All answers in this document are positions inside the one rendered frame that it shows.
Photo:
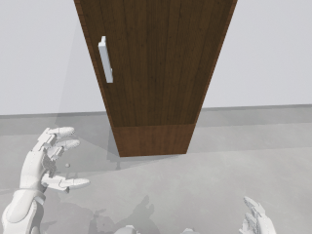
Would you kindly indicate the handle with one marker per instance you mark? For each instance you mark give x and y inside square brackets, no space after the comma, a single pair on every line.
[105,60]

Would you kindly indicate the cupboard door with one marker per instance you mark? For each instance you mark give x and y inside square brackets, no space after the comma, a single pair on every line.
[161,53]

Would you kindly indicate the robot left forearm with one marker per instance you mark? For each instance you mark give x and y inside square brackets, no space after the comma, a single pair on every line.
[24,214]

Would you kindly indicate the robot left hand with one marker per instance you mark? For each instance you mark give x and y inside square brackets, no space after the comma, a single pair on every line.
[37,162]

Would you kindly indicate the robot right hand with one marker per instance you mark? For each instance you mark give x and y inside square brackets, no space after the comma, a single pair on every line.
[260,223]

